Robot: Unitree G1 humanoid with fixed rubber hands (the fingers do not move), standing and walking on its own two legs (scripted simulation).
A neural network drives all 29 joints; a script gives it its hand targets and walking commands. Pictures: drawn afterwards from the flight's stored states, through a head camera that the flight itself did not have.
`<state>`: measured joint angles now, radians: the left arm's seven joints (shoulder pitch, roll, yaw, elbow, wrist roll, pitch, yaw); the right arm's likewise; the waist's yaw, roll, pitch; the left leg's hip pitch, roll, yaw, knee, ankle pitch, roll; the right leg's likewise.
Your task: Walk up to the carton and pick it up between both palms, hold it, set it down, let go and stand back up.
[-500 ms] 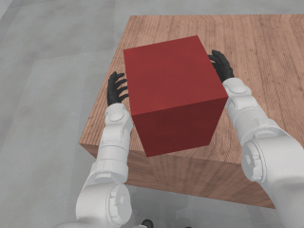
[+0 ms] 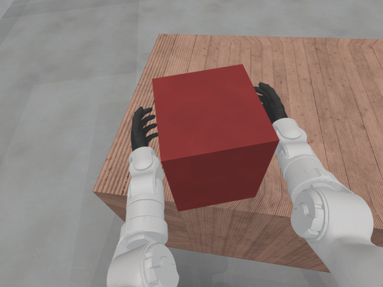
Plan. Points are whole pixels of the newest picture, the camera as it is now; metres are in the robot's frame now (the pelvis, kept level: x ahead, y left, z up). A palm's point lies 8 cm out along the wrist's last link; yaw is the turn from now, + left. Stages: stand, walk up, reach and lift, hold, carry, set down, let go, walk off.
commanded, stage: reach and lift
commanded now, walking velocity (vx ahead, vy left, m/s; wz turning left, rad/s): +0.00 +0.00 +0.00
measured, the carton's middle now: (208, 143) +0.42 +0.07 +0.02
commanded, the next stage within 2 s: none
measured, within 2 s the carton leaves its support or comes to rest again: leaves its support in 1.46 s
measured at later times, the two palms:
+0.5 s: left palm (142, 145) +0.36 +0.20 +0.07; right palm (274, 118) +0.47 -0.07 +0.08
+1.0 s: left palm (140, 148) +0.35 +0.20 +0.07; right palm (274, 119) +0.46 -0.07 +0.08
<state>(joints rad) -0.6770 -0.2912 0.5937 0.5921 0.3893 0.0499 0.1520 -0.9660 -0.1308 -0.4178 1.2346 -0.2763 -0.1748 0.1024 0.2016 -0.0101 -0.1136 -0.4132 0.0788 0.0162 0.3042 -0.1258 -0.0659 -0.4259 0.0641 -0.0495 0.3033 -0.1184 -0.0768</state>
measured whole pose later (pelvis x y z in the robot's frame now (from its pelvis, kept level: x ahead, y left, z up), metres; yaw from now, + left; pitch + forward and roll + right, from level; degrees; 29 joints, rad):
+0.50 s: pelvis +0.00 +0.00 +0.00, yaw +1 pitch +15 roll +0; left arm -0.69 -0.27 0.59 0.60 0.37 0.05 0.15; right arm -0.98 -0.13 -0.41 1.25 -0.26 -0.21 0.09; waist 0.19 -0.01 -0.11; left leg -0.44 0.08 0.04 0.30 -0.11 -0.06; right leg -0.46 0.06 -0.07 0.31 -0.12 -0.08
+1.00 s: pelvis -0.01 +0.00 +0.00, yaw +1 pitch +14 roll +0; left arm -0.67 -0.26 0.55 0.62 0.33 0.00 0.17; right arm -0.97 -0.14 -0.32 1.27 -0.22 -0.27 0.06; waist 0.18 -0.02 -0.12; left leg -0.45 0.08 0.04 0.30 -0.10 -0.06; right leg -0.46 0.06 -0.08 0.31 -0.11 -0.08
